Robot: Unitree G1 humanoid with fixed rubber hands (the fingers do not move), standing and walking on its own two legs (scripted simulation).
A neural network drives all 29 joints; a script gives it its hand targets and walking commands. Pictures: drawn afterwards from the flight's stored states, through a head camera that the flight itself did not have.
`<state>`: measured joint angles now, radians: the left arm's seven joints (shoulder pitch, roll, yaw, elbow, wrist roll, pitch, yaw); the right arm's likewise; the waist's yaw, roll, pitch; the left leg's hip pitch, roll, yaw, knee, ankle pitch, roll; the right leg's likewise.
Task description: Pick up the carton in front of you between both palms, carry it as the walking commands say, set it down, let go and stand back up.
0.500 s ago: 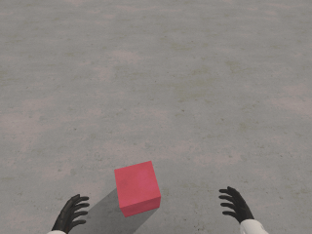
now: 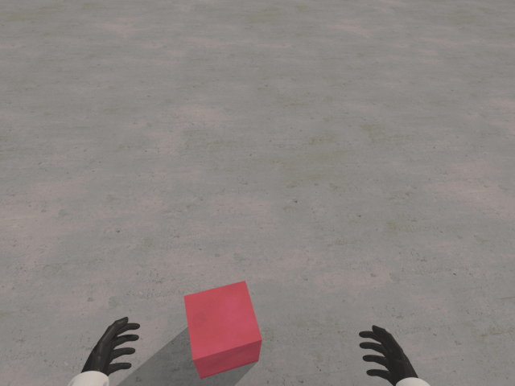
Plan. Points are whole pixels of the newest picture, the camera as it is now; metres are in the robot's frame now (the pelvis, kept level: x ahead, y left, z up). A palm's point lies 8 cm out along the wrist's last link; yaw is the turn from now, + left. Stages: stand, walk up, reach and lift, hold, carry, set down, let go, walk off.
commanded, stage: stand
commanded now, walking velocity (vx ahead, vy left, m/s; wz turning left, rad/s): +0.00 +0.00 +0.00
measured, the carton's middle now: (222, 330) +0.42 +0.09 -0.65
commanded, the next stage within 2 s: none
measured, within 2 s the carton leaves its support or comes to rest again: neither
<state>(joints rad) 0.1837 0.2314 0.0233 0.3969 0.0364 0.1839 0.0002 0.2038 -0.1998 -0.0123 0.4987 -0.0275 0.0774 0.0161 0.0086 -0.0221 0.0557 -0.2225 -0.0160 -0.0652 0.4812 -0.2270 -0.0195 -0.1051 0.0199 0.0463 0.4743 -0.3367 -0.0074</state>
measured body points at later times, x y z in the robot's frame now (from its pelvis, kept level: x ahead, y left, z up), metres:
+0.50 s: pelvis +0.02 +0.03 +0.00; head +0.03 +0.06 +0.45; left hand +0.14 +0.31 -0.12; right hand +0.15 -0.27 -0.09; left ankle +0.02 +0.13 -0.74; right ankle -0.05 -0.12 -0.74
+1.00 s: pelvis +0.00 +0.02 +0.01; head +0.01 +0.04 +0.45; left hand +0.10 +0.32 -0.12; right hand +0.11 -0.29 -0.10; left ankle +0.02 +0.13 -0.74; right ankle -0.05 -0.12 -0.74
